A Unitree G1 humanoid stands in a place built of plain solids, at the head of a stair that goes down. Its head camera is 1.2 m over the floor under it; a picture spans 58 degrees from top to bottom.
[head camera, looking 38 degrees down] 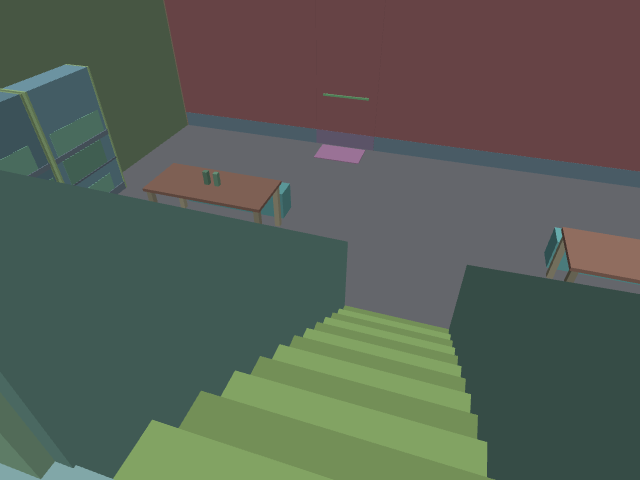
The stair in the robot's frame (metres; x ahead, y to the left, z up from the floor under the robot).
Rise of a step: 0.21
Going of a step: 0.26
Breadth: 1.20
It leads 18 degrees to the right of straight ahead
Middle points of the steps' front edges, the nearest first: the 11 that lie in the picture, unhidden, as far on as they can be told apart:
0.87 -0.07 -0.42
1.12 -0.15 -0.64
1.37 -0.23 -0.85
1.62 -0.31 -1.06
1.87 -0.39 -1.27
2.12 -0.47 -1.48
2.37 -0.55 -1.70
2.61 -0.63 -1.91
2.86 -0.70 -2.12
3.11 -0.78 -2.33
3.36 -0.86 -2.54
